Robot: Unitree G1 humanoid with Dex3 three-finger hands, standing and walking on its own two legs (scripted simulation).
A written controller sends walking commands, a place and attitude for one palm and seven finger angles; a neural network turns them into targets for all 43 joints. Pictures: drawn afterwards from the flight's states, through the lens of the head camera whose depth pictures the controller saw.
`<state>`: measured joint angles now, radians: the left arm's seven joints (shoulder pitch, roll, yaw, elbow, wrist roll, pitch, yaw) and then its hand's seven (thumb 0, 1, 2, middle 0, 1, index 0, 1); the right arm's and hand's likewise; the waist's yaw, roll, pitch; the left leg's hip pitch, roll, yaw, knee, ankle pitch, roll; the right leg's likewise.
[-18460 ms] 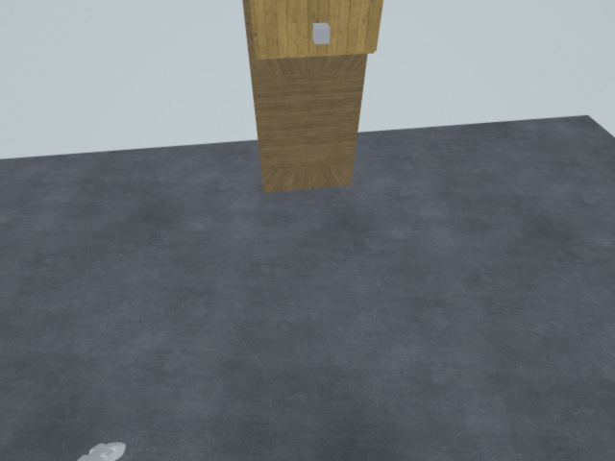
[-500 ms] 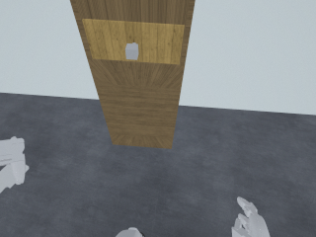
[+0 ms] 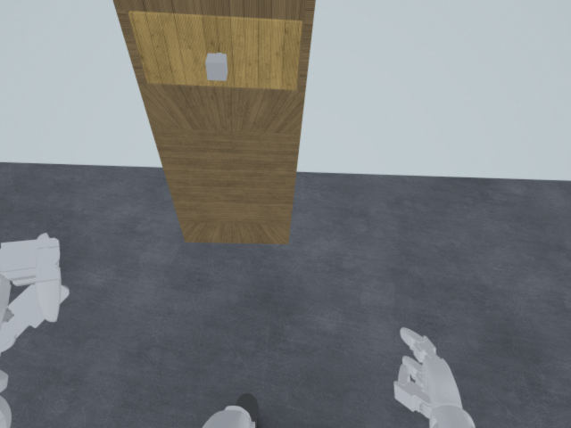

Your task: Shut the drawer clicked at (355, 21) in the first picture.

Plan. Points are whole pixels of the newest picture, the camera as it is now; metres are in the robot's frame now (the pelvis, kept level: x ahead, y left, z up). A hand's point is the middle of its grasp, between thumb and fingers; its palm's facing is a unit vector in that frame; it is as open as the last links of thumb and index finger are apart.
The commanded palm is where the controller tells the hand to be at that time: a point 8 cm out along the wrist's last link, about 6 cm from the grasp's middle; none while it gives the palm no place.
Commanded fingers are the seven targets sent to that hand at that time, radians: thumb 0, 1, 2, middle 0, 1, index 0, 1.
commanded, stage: stop stepping back and stand still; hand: left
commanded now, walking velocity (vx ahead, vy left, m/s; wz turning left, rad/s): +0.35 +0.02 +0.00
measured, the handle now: (217, 62) +0.85 +0.25 +0.06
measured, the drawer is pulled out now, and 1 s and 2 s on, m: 0.00 0.00 0.00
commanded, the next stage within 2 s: let the arm hang, fingers relaxed in 1.14 s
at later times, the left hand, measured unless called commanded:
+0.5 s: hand out of the picture +0.14 +0.25 +0.19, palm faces +0.35 -0.81 -0.47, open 3.2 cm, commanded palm +0.07 +0.30 +0.19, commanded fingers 0.00 0.90 0.90 -1.40 -1.60 -1.40 -1.60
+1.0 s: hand out of the picture +0.09 +0.29 +0.17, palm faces +0.38 -0.80 -0.46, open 3.2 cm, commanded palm +0.04 +0.33 +0.19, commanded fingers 0.00 0.90 0.90 -1.40 -1.60 -1.40 -1.60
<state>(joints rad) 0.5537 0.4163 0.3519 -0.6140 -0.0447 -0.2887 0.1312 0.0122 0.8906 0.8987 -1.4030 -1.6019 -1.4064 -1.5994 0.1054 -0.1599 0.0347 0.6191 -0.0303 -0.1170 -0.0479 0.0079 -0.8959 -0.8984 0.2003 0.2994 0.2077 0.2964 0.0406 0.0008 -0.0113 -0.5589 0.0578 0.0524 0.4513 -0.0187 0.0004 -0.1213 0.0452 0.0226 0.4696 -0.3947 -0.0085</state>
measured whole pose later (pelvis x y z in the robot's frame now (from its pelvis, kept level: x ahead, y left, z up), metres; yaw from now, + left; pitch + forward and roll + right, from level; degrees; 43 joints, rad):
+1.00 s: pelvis -0.08 +0.04 +0.01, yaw +2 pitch +0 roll -2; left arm 0.65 0.38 0.35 -0.55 -0.03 -0.22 0.13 0.01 0.89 0.90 -1.40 -1.60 -1.41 -1.60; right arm 0.22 -0.19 0.03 0.60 0.00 -0.13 -0.08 0.01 -0.90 -0.90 0.20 0.30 0.21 0.30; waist -0.01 0.02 0.00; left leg -0.33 0.03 0.01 0.48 -0.14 0.00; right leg -0.17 0.02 -0.01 0.45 -0.27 0.00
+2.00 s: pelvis -0.07 +0.03 +0.02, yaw +3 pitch -2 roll +0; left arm 0.18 0.32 0.01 1.15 0.01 -0.01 0.01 0.00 0.91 0.90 -0.28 -0.40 -0.29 -0.40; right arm 0.15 -0.28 -0.02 1.13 -0.01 0.02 0.00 0.00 -0.90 -0.90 0.20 0.30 0.20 0.30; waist -0.01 0.05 0.07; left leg -0.23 0.02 0.00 0.39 -0.11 -0.01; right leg -0.09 0.01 -0.03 0.39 -0.27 -0.02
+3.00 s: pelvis -0.03 +0.02 +0.02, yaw +1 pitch -1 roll +1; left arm 0.12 0.29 0.01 1.12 0.01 -0.02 0.01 0.00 0.91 0.90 -0.20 -0.30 -0.20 -0.30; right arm 0.10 -0.30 -0.01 1.12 -0.01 0.01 -0.01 0.00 -0.90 -0.90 0.20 0.30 0.20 0.30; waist -0.02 0.02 0.07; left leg -0.16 0.04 0.03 0.33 -0.15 -0.03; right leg 0.00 0.03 0.00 0.30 -0.27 -0.04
